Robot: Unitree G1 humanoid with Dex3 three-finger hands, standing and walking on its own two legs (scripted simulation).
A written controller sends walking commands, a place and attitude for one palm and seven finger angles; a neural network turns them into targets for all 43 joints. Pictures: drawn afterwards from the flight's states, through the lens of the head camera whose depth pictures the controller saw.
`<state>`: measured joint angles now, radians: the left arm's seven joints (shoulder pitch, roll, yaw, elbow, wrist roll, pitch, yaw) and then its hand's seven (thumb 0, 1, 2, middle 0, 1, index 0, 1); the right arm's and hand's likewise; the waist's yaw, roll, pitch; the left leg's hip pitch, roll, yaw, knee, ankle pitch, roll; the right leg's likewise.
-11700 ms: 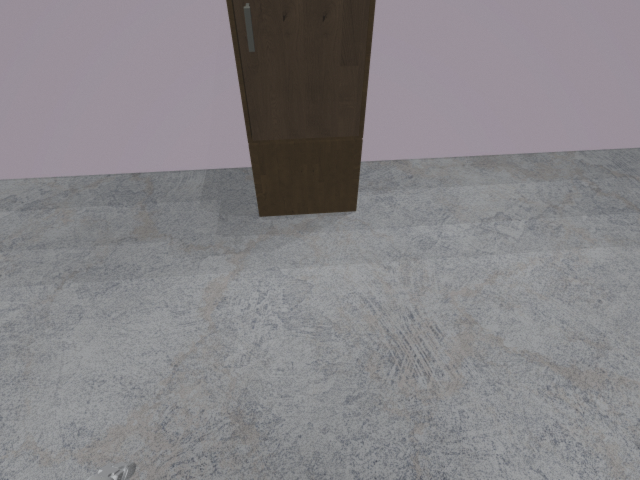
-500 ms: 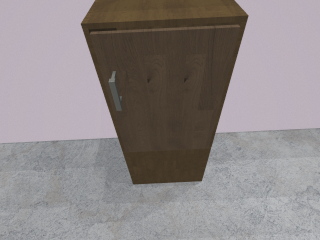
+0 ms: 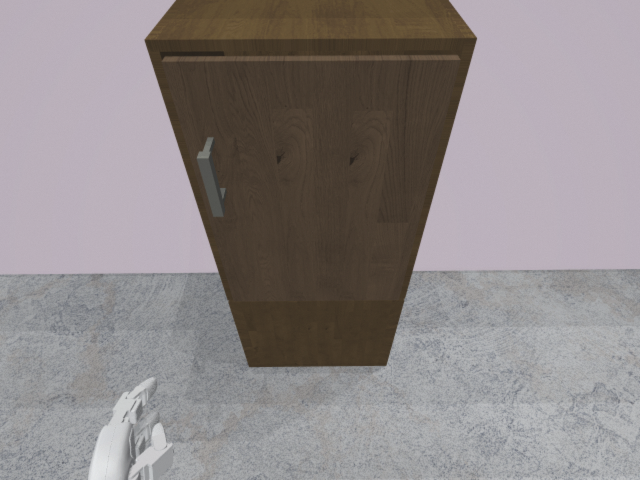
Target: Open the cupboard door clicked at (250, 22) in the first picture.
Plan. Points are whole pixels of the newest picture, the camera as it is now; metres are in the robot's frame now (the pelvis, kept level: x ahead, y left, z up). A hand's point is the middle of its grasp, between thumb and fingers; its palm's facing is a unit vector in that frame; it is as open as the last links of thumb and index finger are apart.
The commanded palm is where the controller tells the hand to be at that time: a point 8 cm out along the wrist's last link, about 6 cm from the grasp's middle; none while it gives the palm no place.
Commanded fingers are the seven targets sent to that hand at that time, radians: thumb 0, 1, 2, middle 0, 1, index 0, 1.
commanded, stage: raise the hand with hooked fingers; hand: left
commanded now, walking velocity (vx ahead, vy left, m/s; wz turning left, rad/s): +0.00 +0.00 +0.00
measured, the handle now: (214, 178) +0.55 +0.21 +0.07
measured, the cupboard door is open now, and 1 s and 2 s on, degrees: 0 0 0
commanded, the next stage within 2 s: move the hooked fingers beside the handle in 1.94 s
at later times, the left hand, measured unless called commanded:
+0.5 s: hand (168, 423) +0.19 +0.19 +0.01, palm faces +0.00 -0.99 -0.10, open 10.1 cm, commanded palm +0.16 +0.26 +0.00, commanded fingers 0.00 0.11 0.56 -0.26 -0.81 -0.26 -0.81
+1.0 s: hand (117, 368) +0.24 +0.26 +0.04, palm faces +0.05 -1.00 -0.04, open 13.0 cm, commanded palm +0.21 +0.31 +0.05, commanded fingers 0.00 -0.48 0.31 -0.30 -1.18 -0.30 -1.18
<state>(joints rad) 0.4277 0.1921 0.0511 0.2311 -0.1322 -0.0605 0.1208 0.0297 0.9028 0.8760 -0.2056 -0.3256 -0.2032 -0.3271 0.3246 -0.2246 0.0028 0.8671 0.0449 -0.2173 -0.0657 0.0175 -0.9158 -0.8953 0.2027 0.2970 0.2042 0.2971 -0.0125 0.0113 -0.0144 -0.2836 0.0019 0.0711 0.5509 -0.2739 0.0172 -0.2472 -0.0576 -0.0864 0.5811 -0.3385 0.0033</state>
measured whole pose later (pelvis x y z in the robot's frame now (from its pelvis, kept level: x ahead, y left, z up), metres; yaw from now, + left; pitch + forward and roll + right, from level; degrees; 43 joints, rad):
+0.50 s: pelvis -0.03 -0.03 -0.07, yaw +2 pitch +11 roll -2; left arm 0.28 0.28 0.26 0.08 -0.34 -0.50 -0.42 0.01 0.33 0.65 -0.24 -0.67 -0.24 -0.67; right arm 0.15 -0.23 0.02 0.61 0.04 -0.25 -0.07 0.02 -0.91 -0.90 0.20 0.30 0.20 0.30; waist 0.04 0.03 -0.09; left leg -0.83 0.07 -0.04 1.11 -0.47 -0.03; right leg -0.73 -0.01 -0.17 1.07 -0.53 -0.06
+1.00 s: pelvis -0.02 +0.02 -0.03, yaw +0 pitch +7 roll -2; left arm 0.18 0.33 0.33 0.14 -0.34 -0.29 -0.34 -0.01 -0.25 0.40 -0.29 -1.04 -0.28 -1.04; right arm 0.26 -0.27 0.02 0.60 0.05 -0.24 -0.09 0.02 -0.91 -0.90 0.20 0.30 0.20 0.30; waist 0.00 0.01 -0.07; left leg -0.61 0.04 0.05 0.87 -0.39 0.04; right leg -0.53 -0.04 -0.09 0.82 -0.41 0.01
